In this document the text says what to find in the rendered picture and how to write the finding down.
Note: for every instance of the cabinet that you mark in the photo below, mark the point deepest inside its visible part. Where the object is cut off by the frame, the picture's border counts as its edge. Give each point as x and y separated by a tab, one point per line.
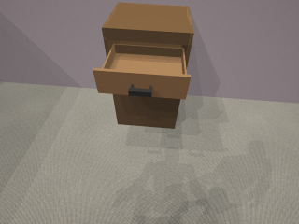
148	25

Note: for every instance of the handle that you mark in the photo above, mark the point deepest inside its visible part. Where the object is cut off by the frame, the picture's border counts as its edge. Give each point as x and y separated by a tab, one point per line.
140	91

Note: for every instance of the drawer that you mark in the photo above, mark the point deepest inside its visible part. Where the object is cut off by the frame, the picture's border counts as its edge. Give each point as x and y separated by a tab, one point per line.
162	68

